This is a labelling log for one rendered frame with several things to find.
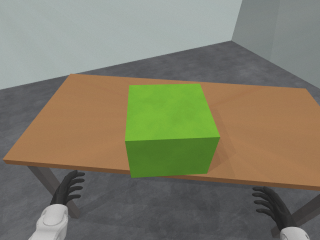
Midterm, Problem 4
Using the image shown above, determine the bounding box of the robot left hand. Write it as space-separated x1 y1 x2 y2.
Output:
50 170 85 206

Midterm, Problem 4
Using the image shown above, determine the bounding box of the robot right hand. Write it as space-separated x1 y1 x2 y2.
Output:
252 186 298 232

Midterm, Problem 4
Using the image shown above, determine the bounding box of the table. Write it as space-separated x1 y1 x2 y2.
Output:
2 73 320 239

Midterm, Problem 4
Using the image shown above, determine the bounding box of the right robot forearm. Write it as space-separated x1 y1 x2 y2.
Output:
280 227 310 240

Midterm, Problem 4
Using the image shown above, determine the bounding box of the left robot forearm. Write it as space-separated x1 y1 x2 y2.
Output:
28 204 68 240

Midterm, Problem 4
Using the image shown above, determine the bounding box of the carton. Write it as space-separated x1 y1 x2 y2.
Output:
125 83 220 178

